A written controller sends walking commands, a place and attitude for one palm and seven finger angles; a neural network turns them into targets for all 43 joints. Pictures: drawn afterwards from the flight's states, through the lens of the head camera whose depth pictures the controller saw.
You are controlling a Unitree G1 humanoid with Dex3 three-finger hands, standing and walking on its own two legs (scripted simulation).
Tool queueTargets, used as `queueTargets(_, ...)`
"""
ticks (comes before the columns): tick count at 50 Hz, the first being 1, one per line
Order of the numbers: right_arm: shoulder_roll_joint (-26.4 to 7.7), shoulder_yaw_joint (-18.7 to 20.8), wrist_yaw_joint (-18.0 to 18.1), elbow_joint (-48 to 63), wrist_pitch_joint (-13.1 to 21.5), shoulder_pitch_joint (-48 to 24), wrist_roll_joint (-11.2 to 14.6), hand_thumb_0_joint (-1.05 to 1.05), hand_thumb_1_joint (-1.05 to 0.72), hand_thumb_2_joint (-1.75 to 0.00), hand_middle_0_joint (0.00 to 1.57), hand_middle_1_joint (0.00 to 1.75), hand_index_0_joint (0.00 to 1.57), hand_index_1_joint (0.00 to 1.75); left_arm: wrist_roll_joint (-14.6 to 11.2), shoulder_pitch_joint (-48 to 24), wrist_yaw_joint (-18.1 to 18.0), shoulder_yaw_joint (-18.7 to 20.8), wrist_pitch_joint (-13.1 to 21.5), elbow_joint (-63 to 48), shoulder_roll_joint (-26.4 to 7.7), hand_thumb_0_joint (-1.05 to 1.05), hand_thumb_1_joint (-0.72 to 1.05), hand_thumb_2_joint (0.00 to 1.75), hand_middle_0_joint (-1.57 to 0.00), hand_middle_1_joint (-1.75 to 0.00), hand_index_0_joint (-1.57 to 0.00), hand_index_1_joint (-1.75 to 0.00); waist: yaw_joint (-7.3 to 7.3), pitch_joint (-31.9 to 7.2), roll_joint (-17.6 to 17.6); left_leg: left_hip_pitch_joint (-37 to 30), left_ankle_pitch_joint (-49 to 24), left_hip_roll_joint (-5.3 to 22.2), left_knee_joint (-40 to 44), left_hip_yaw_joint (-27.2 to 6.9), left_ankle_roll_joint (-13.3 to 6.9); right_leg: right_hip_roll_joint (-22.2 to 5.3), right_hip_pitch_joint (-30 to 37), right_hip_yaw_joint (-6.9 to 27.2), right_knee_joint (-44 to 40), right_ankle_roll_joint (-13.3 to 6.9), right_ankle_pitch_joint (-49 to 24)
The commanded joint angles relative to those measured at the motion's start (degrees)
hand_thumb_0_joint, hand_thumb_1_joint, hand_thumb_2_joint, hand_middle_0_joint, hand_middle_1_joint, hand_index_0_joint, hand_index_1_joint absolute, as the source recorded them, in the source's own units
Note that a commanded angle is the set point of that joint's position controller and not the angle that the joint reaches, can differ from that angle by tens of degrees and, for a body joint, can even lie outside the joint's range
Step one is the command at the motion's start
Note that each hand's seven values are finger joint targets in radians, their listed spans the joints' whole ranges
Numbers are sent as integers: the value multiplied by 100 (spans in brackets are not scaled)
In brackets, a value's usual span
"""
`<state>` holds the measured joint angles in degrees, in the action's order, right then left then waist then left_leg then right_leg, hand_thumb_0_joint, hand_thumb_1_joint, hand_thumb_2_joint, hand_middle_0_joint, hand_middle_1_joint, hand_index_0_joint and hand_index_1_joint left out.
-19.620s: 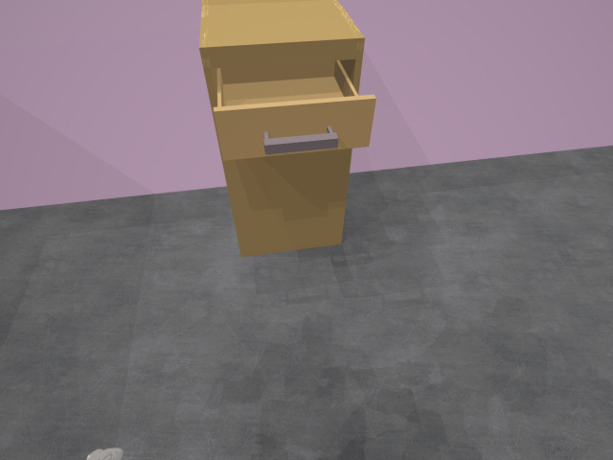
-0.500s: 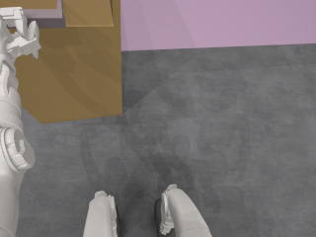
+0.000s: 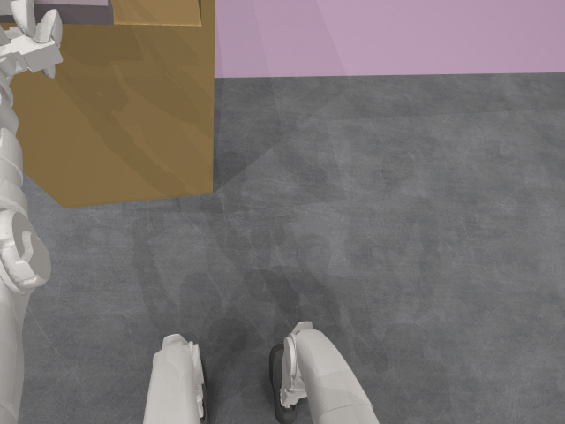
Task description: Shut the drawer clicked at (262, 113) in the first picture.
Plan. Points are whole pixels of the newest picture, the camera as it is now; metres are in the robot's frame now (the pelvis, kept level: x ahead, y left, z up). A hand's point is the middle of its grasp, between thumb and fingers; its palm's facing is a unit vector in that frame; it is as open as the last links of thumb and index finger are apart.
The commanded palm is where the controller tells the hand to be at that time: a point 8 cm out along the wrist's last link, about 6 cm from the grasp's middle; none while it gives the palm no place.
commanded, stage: pull the fist back off the drawer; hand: left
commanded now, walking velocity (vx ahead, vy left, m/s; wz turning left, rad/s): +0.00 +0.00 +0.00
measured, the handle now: out of the picture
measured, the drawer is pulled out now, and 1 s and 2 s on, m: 0.00 0.00 0.00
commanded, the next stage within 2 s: draw the hand back to the body in 0.48 s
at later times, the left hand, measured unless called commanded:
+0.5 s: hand (64, 48) +0.56 +0.20 +0.08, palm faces +0.08 -1.00 -0.03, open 3.0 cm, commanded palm +0.54 +0.24 +0.09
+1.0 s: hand (4, 89) +0.45 +0.21 +0.15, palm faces +0.09 -1.00 -0.05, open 3.2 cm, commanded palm +0.40 +0.26 +0.16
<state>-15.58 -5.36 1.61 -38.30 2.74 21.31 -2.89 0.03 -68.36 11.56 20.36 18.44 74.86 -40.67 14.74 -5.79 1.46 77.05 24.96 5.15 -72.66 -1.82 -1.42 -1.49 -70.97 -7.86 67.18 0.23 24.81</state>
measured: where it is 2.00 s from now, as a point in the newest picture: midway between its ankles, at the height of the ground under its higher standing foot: (241, 403)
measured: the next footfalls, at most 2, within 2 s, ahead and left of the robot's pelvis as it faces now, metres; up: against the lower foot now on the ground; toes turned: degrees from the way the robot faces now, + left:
none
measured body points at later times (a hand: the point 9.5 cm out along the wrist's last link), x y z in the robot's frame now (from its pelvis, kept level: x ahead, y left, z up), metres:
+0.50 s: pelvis +0.03 +0.00 +0.02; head +0.19 +0.03 +0.44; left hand +0.55 +0.25 +0.08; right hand +0.03 -0.26 -0.08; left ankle +0.07 +0.11 -0.62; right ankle +0.06 -0.13 -0.62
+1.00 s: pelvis +0.08 +0.00 +0.08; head +0.14 +0.00 +0.53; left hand +0.44 +0.26 +0.16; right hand +0.19 -0.26 -0.03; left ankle +0.07 +0.11 -0.62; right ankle +0.06 -0.13 -0.62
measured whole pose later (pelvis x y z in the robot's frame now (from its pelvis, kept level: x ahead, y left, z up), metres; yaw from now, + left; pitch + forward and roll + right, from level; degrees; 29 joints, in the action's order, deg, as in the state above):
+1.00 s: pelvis +0.08 +0.00 +0.08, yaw +1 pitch +14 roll -3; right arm -14.3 -0.3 0.6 -32.9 -1.6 16.7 2.1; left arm -12.4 -14.4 10.2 15.3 17.5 27.2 -18.2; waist 3.8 -7.0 2.3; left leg 39.5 25.2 4.5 -50.9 2.2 -0.2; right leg -0.9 -35.5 -4.7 46.5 0.7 24.6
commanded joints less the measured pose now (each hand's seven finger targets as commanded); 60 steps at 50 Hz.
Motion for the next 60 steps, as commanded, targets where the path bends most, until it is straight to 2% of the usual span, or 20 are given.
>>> queueTargets(1,-1256,453,14,110,16,1247,-9,0,-90,-90,20,30,20,30,-92,-3389,-235,172,345,-1514,-960,0,90,90,-140,-160,-140,-160,437,-2970,1630,-3353,47,-155,1091,-672,-27,349,328,371,-912,-132,27)
queueTargets(9,-1209,498,-92,211,-123,1227,-11,0,-90,-90,20,30,20,30,-156,-2594,-177,414,385,-1581,-924,0,90,90,-140,-160,-140,-160,128,-3002,1486,-3410,-304,-179,1115,-590,-11,365,665,368,-936,-166,-104)
queueTargets(11,-1167,529,-123,240,-155,1185,3,0,-90,-90,20,30,20,30,-202,-2516,-159,309,424,-1857,-701,0,90,90,-140,-160,-140,-160,98,-3106,1535,-3572,-419,-179,1138,-542,-10,365,743,374,-986,-150,-179)
queueTargets(17,-1092,580,-178,377,-291,1080,68,0,-90,-90,20,30,20,30,-307,-1501,-183,414,510,-2024,-507,0,90,90,-140,-160,-140,-160,-142,-2978,1119,-3583,-763,-191,1248,-380,-6,390,1231,387,-1102,-129,-370)
queueTargets(20,-1075,589,-177,457,-366,1057,86,0,-90,-90,20,30,20,30,-320,-1041,-200,741,616,-2204,-825,0,90,90,-140,-160,-140,-160,-341,-3122,1031,-3582,-1166,-205,1262,-263,-14,402,1675,430,-1118,-128,-659)
queueTargets(25,-1002,640,-165,441,-433,1005,110,0,-90,-90,20,30,20,30,-357,-969,-173,665,814,-2362,-628,0,90,90,-140,-160,-140,-160,-277,-2959,856,-3560,-1498,-214,1219,-162,-37,412,1901,490,-1137,-94,-1047)
queueTargets(26,-999,659,-170,455,-454,994,117,0,-90,-90,20,30,20,30,-393,-662,-152,777,823,-2256,-653,0,90,90,-140,-160,-140,-160,-388,-2983,838,-3552,-1598,-229,1209,-132,-26,413,1995,497,-1134,-102,-1142)
queueTargets(27,-1003,665,-157,452,-483,981,122,0,-90,-90,20,30,20,30,-407,-595,-137,804,835,-2244,-686,0,90,90,-140,-160,-140,-160,-362,-2956,774,-3576,-1704,-222,1215,-117,-25,405,2031,498,-1129,-95,-1257)
queueTargets(29,-972,690,-163,474,-508,980,115,0,-90,-90,20,30,20,30,-454,-482,-95,836,897,-2406,-632,0,90,90,-140,-160,-140,-160,-446,-3070,916,-3709,-2040,-245,1165,-67,-24,401,2159,525,-1081,-102,-1606)
queueTargets(31,-952,749,-205,691,-567,943,157,0,-90,-90,20,30,20,30,-568,259,-38,921,936,-3218,-598,0,90,90,-140,-160,-140,-160,-777,-3760,1120,-4409,-2771,-253,1359,-54,34,418,2686,496,-1124,-121,-2150)
queueTargets(33,-896,799,-252,859,-605,839,247,0,-90,-90,20,30,20,30,-736,1106,23,721,816,-4040,-269,0,90,90,-140,-160,-140,-160,-921,-4044,1173,-4975,-3355,-254,1541,-21,54,448,3099,478,-1335,-111,-2563)
queueTargets(36,-815,850,-250,985,-596,672,403,0,-90,-90,20,30,20,30,-1046,2216,51,329,442,-4732,389,0,90,90,-140,-160,-140,-160,-930,-3517,792,-5121,-3601,-233,1868,31,28,477,3487,418,-1698,-60,-2846)
queueTargets(40,-792,838,-124,960,-485,415,479,0,-90,-90,20,30,20,30,-1245,2649,-152,225,230,-5257,617,0,90,90,-140,-160,-140,-160,-879,-2589,419,-4943,-3063,-260,2265,135,-1,443,3831,402,-2026,-36,-2776)
queueTargets(43,-728,825,-94,952,-362,225,488,0,-90,-90,20,30,20,30,-1239,2961,-239,-87,314,-5641,978,0,90,90,-140,-160,-140,-160,-894,-2234,590,-5236,-2914,-278,2487,147,31,422,3881,380,-2191,-61,-2569)
queueTargets(47,-684,801,-75,1050,-231,-70,517,0,-90,-90,20,30,20,30,-1300,3773,-125,-323,316,-6111,1233,0,90,90,-140,-160,-140,-160,-1036,-2073,737,-5639,-3187,-272,2719,100,62,369,4145,364,-2341,-89,-2625)
queueTargets(52,-676,728,4,1286,-130,-550,590,0,-90,-90,20,30,20,30,-1500,4424,24,-245,-36,-6436,1257,0,90,90,-140,-160,-140,-160,-1163,-1472,151,-5448,-2412,-353,3098,160,28,326,4597,331,-2631,-86,-2486)
queueTargets(54,-654,678,40,1390,-52,-739,600,0,-90,-90,20,30,20,30,-1570,4439,70,-217,-140,-6765,1211,0,90,90,-140,-160,-140,-160,-1228,-1357,367,-5514,-2120,-405,3220,180,15,307,4723,374,-2732,-110,-2351)
queueTargets(55,-575,730,141,1480,-156,-1099,577,0,-90,-90,20,30,20,30,-802,4632,-599,-259,-351,-7223,607,0,90,90,-140,-160,-140,-160,-1506,-1499,232,-5921,-2086,-444,3514,288,10,161,5058,617,-3103,-195,-2206)
queueTargets(57,-474,652,244,1562,-164,-1240,567,0,-90,-90,20,30,20,30,-678,5312,-1153,-649,-694,-7464,1303,0,90,90,-140,-160,-140,-160,-1425,-1070,234,-6076,-1838,-406,3846,340,26,123,5213,575,-3391,-166,-2013)
queueTargets(60,-493,582,342,1478,-136,-1416,529,0,-90,-90,20,30,20,30,-535,5509,-1564,-611,-970,-7818,1207,0,90,90,-140,-160,-140,-160,-1443,-728,-15,-6336,-1842,-385,4193,314,-2,126,5549,557,-3730,-151,-2039)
